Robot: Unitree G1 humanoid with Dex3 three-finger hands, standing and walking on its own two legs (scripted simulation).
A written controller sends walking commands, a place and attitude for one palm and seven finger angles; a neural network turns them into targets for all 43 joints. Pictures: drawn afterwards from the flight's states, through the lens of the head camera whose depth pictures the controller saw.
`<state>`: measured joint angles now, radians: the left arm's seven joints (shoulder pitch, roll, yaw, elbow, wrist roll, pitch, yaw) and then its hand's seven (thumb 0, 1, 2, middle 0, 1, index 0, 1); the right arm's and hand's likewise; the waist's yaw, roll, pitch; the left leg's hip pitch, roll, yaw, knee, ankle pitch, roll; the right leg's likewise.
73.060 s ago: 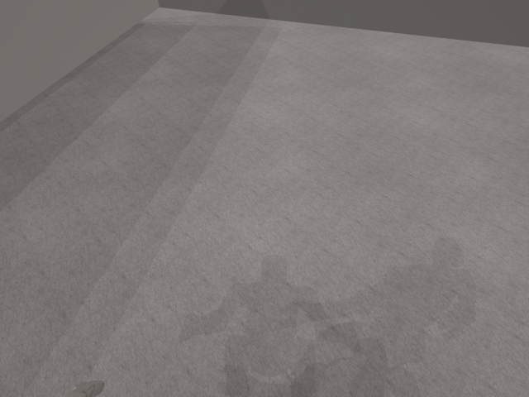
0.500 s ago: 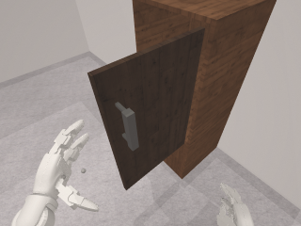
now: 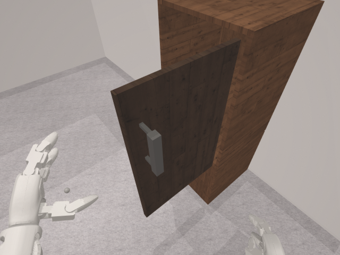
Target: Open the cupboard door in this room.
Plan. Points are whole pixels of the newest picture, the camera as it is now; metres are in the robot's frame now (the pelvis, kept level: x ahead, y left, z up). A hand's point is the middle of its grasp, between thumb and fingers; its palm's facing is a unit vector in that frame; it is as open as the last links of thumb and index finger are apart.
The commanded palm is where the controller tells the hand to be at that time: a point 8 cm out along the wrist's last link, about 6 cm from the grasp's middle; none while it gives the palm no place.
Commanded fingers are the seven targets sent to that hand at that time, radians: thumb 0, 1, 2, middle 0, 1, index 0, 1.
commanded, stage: draw the hand back to the body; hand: left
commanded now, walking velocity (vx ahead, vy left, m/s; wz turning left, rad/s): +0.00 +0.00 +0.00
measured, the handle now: (151, 149) +0.34 +0.09 +0.08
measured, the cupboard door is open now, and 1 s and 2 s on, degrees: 90 90 90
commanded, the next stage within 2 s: step back with the hand held close in 0.74 s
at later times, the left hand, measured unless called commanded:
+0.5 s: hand (43, 178) +0.20 +0.26 +0.15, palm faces +0.46 -0.79 -0.39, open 7.9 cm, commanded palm +0.15 +0.29 +0.16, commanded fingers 0.00 0.90 0.90 -0.20 -0.30 -0.20 -0.30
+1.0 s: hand (41, 179) +0.19 +0.25 +0.16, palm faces +0.43 -0.79 -0.44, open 7.4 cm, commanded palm +0.13 +0.29 +0.17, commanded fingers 0.00 0.90 0.90 -0.20 -0.30 -0.20 -0.30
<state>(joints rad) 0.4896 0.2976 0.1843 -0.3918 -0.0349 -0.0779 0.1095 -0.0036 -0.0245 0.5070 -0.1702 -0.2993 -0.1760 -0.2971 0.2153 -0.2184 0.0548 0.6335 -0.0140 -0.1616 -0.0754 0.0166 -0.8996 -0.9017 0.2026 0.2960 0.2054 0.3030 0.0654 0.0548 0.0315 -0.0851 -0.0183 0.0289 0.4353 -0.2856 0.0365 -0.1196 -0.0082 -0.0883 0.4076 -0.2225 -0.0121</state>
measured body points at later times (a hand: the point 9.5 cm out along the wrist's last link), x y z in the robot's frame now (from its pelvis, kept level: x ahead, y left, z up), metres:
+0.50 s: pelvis +0.00 -0.01 +0.00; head -0.01 -0.03 +0.45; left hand +0.17 +0.30 +0.18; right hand +0.19 -0.23 -0.08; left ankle -0.03 +0.09 -0.74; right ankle +0.00 -0.11 -0.74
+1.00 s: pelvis -0.01 -0.01 +0.00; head -0.01 -0.03 +0.45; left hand +0.16 +0.29 +0.19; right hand +0.17 -0.24 -0.08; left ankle -0.03 +0.09 -0.74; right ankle +0.00 -0.11 -0.74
